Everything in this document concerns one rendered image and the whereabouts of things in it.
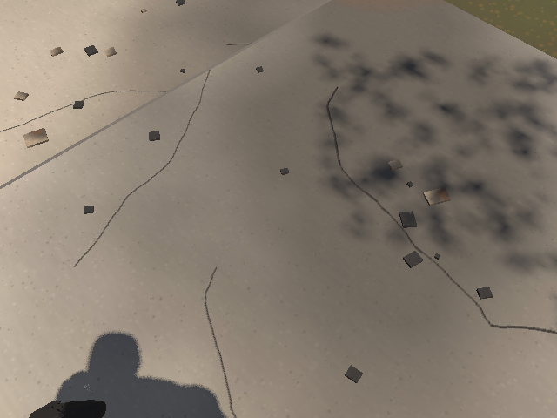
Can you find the left robot hand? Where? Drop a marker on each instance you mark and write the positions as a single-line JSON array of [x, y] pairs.
[[72, 409]]

